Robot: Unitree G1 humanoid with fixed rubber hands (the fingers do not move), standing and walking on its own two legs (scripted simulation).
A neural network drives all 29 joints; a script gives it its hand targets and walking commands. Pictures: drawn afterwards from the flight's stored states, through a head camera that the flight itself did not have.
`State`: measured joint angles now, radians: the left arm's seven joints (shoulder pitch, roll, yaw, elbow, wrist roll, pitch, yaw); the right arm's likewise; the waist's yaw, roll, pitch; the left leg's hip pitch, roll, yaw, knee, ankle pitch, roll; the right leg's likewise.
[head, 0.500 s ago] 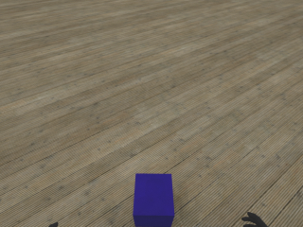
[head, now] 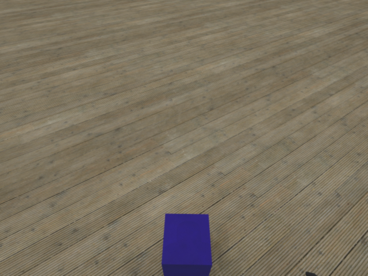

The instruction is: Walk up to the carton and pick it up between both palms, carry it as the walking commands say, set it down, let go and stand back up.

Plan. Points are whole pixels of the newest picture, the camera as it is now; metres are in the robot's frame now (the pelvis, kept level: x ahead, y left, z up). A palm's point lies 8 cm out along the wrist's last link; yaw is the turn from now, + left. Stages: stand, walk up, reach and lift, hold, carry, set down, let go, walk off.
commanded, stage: stand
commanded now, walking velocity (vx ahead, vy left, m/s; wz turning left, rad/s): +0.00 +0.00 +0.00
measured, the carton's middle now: (186, 246) +0.44 -0.02 -0.66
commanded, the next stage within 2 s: none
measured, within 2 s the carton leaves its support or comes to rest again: neither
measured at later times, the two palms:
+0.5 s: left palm out of the picture +0.07 +0.31 -0.10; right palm out of the picture +0.08 -0.31 -0.10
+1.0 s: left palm out of the picture +0.07 +0.31 -0.10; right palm out of the picture +0.08 -0.31 -0.10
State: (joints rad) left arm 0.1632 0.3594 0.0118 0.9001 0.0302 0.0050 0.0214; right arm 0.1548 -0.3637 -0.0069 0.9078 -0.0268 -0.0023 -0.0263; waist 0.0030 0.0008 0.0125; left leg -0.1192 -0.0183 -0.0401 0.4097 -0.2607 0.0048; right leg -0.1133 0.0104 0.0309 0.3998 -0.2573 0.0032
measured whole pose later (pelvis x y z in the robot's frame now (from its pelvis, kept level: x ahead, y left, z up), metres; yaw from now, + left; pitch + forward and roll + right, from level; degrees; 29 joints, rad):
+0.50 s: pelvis -0.01 +0.00 +0.00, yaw +0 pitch -2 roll +0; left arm 0.15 0.38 0.01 1.00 0.02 0.00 0.01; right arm 0.14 -0.38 0.00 0.99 -0.02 -0.01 -0.02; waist 0.01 0.00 0.02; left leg -0.11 -0.02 -0.04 0.36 -0.21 0.01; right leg -0.10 0.01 0.03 0.35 -0.21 0.00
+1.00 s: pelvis -0.02 +0.00 +0.00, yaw +0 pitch -2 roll +0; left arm 0.13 0.39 0.01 1.04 0.02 -0.01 0.01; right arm 0.12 -0.39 0.00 1.03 -0.01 -0.01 -0.02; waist 0.01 0.00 0.03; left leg -0.11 -0.02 -0.04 0.35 -0.20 0.01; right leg -0.10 0.00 0.03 0.34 -0.20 0.01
